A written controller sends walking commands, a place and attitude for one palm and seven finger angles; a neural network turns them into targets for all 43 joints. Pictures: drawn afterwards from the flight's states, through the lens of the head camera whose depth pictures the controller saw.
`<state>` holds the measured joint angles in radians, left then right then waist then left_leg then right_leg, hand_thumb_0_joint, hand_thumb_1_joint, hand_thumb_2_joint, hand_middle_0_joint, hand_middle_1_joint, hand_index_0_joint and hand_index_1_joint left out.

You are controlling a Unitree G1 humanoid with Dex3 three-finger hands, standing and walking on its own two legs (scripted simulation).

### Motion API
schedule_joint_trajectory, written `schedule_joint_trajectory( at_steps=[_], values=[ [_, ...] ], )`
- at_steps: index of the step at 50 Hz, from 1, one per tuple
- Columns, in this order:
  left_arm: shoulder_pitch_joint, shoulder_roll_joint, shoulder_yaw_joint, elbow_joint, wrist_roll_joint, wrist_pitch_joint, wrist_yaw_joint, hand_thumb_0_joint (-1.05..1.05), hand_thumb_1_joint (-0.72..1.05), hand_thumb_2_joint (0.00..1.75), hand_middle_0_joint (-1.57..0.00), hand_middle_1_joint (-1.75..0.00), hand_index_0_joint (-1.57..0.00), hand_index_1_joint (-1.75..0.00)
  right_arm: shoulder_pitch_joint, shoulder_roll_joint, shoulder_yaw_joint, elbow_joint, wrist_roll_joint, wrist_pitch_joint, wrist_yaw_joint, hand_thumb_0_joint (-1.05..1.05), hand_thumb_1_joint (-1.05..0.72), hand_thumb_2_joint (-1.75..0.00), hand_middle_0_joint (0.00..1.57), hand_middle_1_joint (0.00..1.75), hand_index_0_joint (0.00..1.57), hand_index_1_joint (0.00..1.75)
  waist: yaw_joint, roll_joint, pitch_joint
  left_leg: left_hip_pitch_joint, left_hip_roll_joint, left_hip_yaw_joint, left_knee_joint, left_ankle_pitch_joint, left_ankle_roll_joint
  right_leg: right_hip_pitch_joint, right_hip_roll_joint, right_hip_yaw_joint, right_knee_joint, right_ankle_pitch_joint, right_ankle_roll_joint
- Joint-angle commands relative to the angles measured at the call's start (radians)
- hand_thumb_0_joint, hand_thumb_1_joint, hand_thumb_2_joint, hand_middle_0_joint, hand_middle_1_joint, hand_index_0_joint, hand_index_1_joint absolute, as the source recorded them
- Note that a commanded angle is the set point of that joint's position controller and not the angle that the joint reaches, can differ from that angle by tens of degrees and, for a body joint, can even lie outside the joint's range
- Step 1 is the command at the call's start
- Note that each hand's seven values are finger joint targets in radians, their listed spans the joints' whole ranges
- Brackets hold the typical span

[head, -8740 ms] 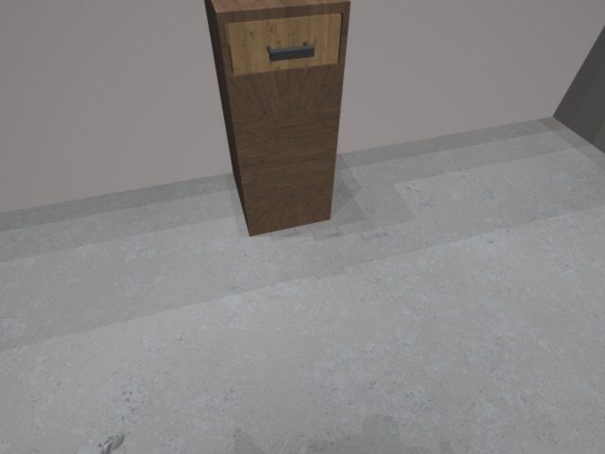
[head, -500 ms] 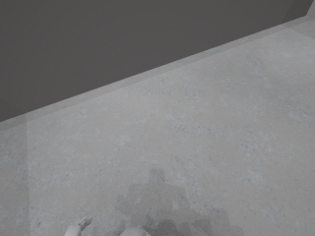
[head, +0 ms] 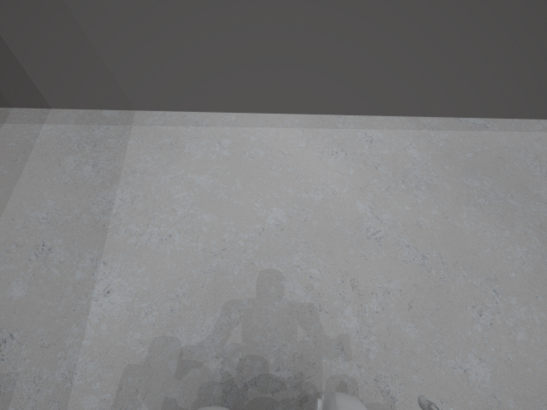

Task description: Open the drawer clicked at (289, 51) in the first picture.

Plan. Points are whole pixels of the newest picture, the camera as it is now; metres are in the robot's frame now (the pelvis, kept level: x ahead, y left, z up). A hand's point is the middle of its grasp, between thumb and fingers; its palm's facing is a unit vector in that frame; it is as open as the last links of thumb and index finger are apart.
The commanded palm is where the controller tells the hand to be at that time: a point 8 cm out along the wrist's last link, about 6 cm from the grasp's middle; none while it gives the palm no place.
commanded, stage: turn to face it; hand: left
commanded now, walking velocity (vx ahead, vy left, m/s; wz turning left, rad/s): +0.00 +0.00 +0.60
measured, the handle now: out of the picture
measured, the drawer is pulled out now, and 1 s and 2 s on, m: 0.00 0.00 0.00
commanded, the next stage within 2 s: none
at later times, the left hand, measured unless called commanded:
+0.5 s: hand out of the picture +0.11 +0.21 -0.13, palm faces +0.26 -0.93 -0.26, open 7.4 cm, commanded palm none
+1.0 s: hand out of the picture -0.10 +0.12 -0.15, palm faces +0.60 -0.75 -0.28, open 7.4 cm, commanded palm none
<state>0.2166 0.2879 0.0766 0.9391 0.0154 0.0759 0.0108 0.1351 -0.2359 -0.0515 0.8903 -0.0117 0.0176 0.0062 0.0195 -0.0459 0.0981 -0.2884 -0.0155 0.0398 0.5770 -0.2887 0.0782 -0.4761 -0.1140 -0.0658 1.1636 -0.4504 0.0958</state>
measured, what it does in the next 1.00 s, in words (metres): steps on the spot, turning left: right foot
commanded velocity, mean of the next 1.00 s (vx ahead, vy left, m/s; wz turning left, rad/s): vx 0.00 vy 0.00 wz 0.60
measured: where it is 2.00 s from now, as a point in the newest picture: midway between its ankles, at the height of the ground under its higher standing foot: outside the picture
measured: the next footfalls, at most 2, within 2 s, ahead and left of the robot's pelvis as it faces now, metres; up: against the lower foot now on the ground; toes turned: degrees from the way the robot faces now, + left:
right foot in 0.58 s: +0.06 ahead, -0.14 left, +0.00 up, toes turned +23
left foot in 1.12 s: -0.04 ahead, +0.07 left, +0.00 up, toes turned +45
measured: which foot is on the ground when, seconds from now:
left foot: down 0.00-0.58, up 0.60-1.00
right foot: up 0.00-0.56, down 0.58-1.00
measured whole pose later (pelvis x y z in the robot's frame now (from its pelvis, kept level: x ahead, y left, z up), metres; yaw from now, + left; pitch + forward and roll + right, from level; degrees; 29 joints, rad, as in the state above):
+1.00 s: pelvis +0.00 -0.06 +0.00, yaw +36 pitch -1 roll +2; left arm 0.30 0.19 0.03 0.91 0.02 0.01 0.02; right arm 0.15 -0.29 -0.09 0.95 -0.01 0.09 0.02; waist 0.01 0.01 0.09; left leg -0.44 0.03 0.00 0.98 -0.41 -0.08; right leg -0.15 -0.11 -0.21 0.52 -0.34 -0.01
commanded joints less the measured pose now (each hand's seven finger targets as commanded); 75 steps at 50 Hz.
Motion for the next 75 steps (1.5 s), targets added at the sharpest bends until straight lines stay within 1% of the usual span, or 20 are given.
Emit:
schedule_joint_trajectory(
  at_steps=[1, 18, 23, 26, 27, 28, 29, 30, 31, 35, 42, 51, 54, 55, 56, 57, 60, 63, 70, 75],
  values=[
    [-0.020, 0.070, 0.016, -0.092, 0.004, -0.037, 0.001, 0.00, 0.90, 0.90, -0.20, -0.30, -0.20, -0.30, 0.059, -0.194, -0.047, -0.049, -0.002, -0.014, -0.018, 0.00, -0.90, -0.90, 0.20, 0.30, 0.20, 0.30, -0.033, 0.146, -0.137, 0.161, 0.231, -0.276, -0.254, 0.442, 0.051, -0.085, -0.007, 0.067, 0.026, 0.111, 0.017],
    [-0.192, 0.051, 0.005, -0.172, -0.007, -0.048, 0.019, 0.00, 0.90, 0.90, -0.20, -0.30, -0.20, -0.30, 0.194, -0.184, -0.067, -0.011, -0.013, -0.001, -0.022, 0.00, -0.90, -0.90, 0.20, 0.30, 0.20, 0.30, -0.083, 0.162, -0.164, 0.225, 0.203, -0.574, -0.233, 0.421, 0.103, -0.048, 0.081, 0.126, -0.257, 0.011, 0.003],
    [-0.160, 0.041, 0.001, -0.177, -0.016, -0.053, 0.026, 0.00, 0.90, 0.90, -0.20, -0.30, -0.20, -0.30, 0.182, -0.188, -0.074, -0.011, -0.014, 0.010, -0.021, 0.00, -0.90, -0.90, 0.20, 0.30, 0.20, 0.30, -0.068, 0.184, -0.185, 0.175, 0.171, -0.613, -0.207, 0.470, 0.090, 0.085, 0.127, 0.125, -0.416, 0.010, -0.020],
    [-0.091, 0.052, 0.004, -0.160, -0.023, -0.058, 0.032, 0.00, 0.90, 0.90, -0.20, -0.30, -0.20, -0.30, 0.150, -0.178, -0.075, -0.015, -0.008, 0.016, -0.015, 0.00, -0.90, -0.90, 0.20, 0.30, 0.20, 0.30, -0.038, 0.193, -0.202, 0.086, 0.116, -0.588, -0.180, 0.425, 0.040, 0.265, 0.146, 0.108, -0.634, 0.122, -0.035],
    [-0.053, 0.065, 0.010, -0.150, -0.023, -0.063, 0.034, 0.00, 0.90, 0.90, -0.20, -0.30, -0.20, -0.30, 0.135, -0.170, -0.074, -0.019, -0.001, 0.017, -0.012, 0.00, -0.90, -0.90, 0.20, 0.30, 0.20, 0.30, -0.016, 0.168, -0.202, -0.004, 0.091, -0.558, -0.152, 0.318, 0.008, 0.385, 0.126, 0.110, -0.758, 0.221, -0.040],
    [-0.026, 0.117, 0.017, -0.145, -0.017, -0.073, 0.037, 0.00, 0.90, 0.90, -0.20, -0.30, -0.20, -0.30, 0.145, -0.131, -0.069, -0.020, 0.008, 0.018, -0.006, 0.00, -0.90, -0.90, 0.20, 0.30, 0.20, 0.30, -0.005, 0.053, -0.204, -0.164, 0.045, -0.482, -0.061, 0.105, -0.043, 0.550, 0.002, 0.217, -0.869, 0.238, -0.069],
    [-0.032, 0.194, 0.033, -0.154, -0.001, -0.077, 0.045, 0.00, 0.90, 0.90, -0.20, -0.30, -0.20, -0.30, 0.166, -0.072, -0.061, -0.038, 0.012, 0.015, -0.008, 0.00, -0.90, -0.90, 0.20, 0.30, 0.20, 0.30, -0.003, -0.236, -0.194, -0.366, -0.085, -0.256, 0.178, -0.211, -0.119, 0.632, -0.288, 0.510, -0.931, 0.212, -0.175],
    [-0.040, 0.190, 0.024, -0.165, 0.001, -0.070, 0.043, 0.00, 0.90, 0.90, -0.20, -0.30, -0.20, -0.30, 0.144, -0.138, -0.075, -0.048, -0.007, 0.016, -0.011, 0.00, -0.90, -0.90, 0.20, 0.30, 0.20, 0.30, -0.007, -0.151, -0.156, -0.323, -0.082, -0.189, 0.377, -0.290, -0.126, 0.431, -0.389, 0.518, -0.933, 0.264, -0.256],
    [-0.097, 0.166, 0.010, -0.182, 0.001, -0.065, 0.040, 0.00, 0.90, 0.90, -0.20, -0.30, -0.20, -0.30, 0.161, -0.128, -0.078, -0.046, -0.013, 0.025, -0.002, 0.00, -0.90, -0.90, 0.20, 0.30, 0.20, 0.30, -0.043, -0.073, -0.107, -0.297, -0.060, -0.190, 0.500, -0.230, -0.123, 0.322, -0.331, 0.409, -0.931, 0.220, -0.261],
    [-0.121, 0.066, -0.011, -0.168, -0.008, -0.084, 0.026, 0.00, 0.90, 0.90, -0.20, -0.30, -0.20, -0.30, 0.175, -0.106, -0.072, 0.006, -0.013, 0.049, 0.018, 0.00, -0.90, -0.90, 0.20, 0.30, 0.20, 0.30, -0.078, -0.098, -0.008, -0.297, -0.002, -0.115, 0.655, -0.047, -0.151, 0.255, -0.150, 0.150, -0.893, 0.383, -0.173],
    [0.056, 0.090, -0.001, -0.115, 0.002, -0.090, 0.027, 0.00, 0.90, 0.90, -0.20, -0.30, -0.20, -0.30, 0.047, -0.108, -0.057, -0.020, -0.011, 0.056, 0.019, 0.00, -0.90, -0.90, 0.20, 0.30, 0.20, 0.30, -0.011, -0.130, -0.040, -0.342, 0.038, -0.079, 0.608, -0.060, -0.178, 0.396, -0.197, 0.095, -0.837, 0.574, -0.196],
    [0.137, 0.142, 0.018, -0.080, 0.016, -0.073, 0.025, 0.00, 0.90, 0.90, -0.20, -0.30, -0.20, -0.30, -0.089, -0.075, -0.019, -0.061, 0.004, 0.029, 0.021, 0.00, -0.90, -0.90, 0.20, 0.30, 0.20, 0.30, 0.039, -0.198, -0.101, -0.135, 0.020, 0.056, 0.179, -0.145, -0.133, 0.456, -0.237, -0.012, -0.705, 0.860, -0.205],
    [0.105, 0.151, 0.024, -0.074, 0.003, -0.070, 0.020, 0.00, 0.90, 0.90, -0.20, -0.30, -0.20, -0.30, 0.036, -0.121, -0.030, -0.041, -0.001, 0.008, 0.016, 0.00, -0.90, -0.90, 0.20, 0.30, 0.20, 0.30, -0.039, -0.117, -0.189, 0.127, 0.013, 0.055, -0.146, 0.093, -0.101, 0.380, -0.219, -0.095, -0.481, 0.788, -0.130],
    [0.105, 0.114, 0.019, -0.098, -0.006, -0.069, 0.014, 0.00, 0.90, 0.90, -0.20, -0.30, -0.20, -0.30, 0.119, -0.219, -0.054, -0.026, -0.008, -0.004, 0.013, 0.00, -0.90, -0.90, 0.20, 0.30, 0.20, 0.30, -0.086, 0.102, -0.270, 0.372, 0.179, -0.141, -0.193, 0.364, -0.033, 0.159, -0.142, -0.137, -0.257, 0.476, -0.065],
    [0.073, 0.049, -0.004, -0.137, -0.010, -0.068, 0.008, 0.00, 0.90, 0.90, -0.20, -0.30, -0.20, -0.30, 0.186, -0.323, -0.081, -0.014, 0.003, -0.006, 0.004, 0.00, -0.90, -0.90, 0.20, 0.30, 0.20, 0.30, -0.113, 0.376, -0.306, 0.485, 0.429, -0.466, -0.164, 0.913, 0.103, -0.109, -0.008, -0.087, -0.058, -0.228, 0.002],
    [0.031, 0.079, -0.001, -0.147, -0.002, -0.051, 0.018, 0.00, 0.90, 0.90, -0.20, -0.30, -0.20, -0.30, 0.214, -0.316, -0.078, 0.008, 0.010, 0.007, 0.001, 0.00, -0.90, -0.90, 0.20, 0.30, 0.20, 0.30, -0.116, 0.265, -0.303, 0.440, 0.456, -0.389, -0.136, 0.945, 0.160, -0.110, -0.028, 0.015, 0.003, -0.241, -0.013],
    [-0.027, 0.078, 0.009, -0.112, 0.002, -0.044, 0.015, 0.00, 0.90, 0.90, -0.20, -0.30, -0.20, -0.30, 0.069, -0.222, -0.053, -0.034, -0.003, 0.001, -0.021, 0.00, -0.90, -0.90, 0.20, 0.30, 0.20, 0.30, -0.071, 0.202, -0.136, 0.242, 0.301, -0.296, -0.184, 0.707, 0.099, -0.118, -0.033, 0.057, 0.051, -0.043, 0.001],
    [0.024, 0.078, 0.014, -0.086, 0.003, -0.043, 0.004, 0.00, 0.90, 0.90, -0.20, -0.30, -0.20, -0.30, 0.023, -0.198, -0.040, -0.051, 0.001, -0.009, -0.017, 0.00, -0.90, -0.90, 0.20, 0.30, 0.20, 0.30, -0.025, 0.169, -0.118, 0.182, 0.224, -0.241, -0.227, 0.595, 0.051, -0.072, -0.014, 0.051, 0.038, 0.078, 0.010],
    [-0.051, 0.079, 0.018, -0.114, 0.006, -0.038, 0.012, 0.00, 0.90, 0.90, -0.20, -0.30, -0.20, -0.30, 0.086, -0.189, -0.052, -0.043, -0.001, -0.008, -0.012, 0.00, -0.90, -0.90, 0.20, 0.30, 0.20, 0.30, -0.037, 0.168, -0.085, 0.134, 0.203, -0.360, -0.290, 0.333, 0.053, -0.090, 0.006, 0.088, -0.028, 0.146, 0.031],
    [-0.146, 0.068, 0.011, -0.159, 0.000, -0.046, 0.015, 0.00, 0.90, 0.90, -0.20, -0.30, -0.20, -0.30, 0.155, -0.184, -0.060, -0.027, -0.008, -0.007, -0.017, 0.00, -0.90, -0.90, 0.20, 0.30, 0.20, 0.30, -0.066, 0.177, -0.113, 0.192, 0.214, -0.473, -0.256, 0.382, 0.097, -0.101, 0.032, 0.106, -0.140, 0.075, 0.025]
  ],
)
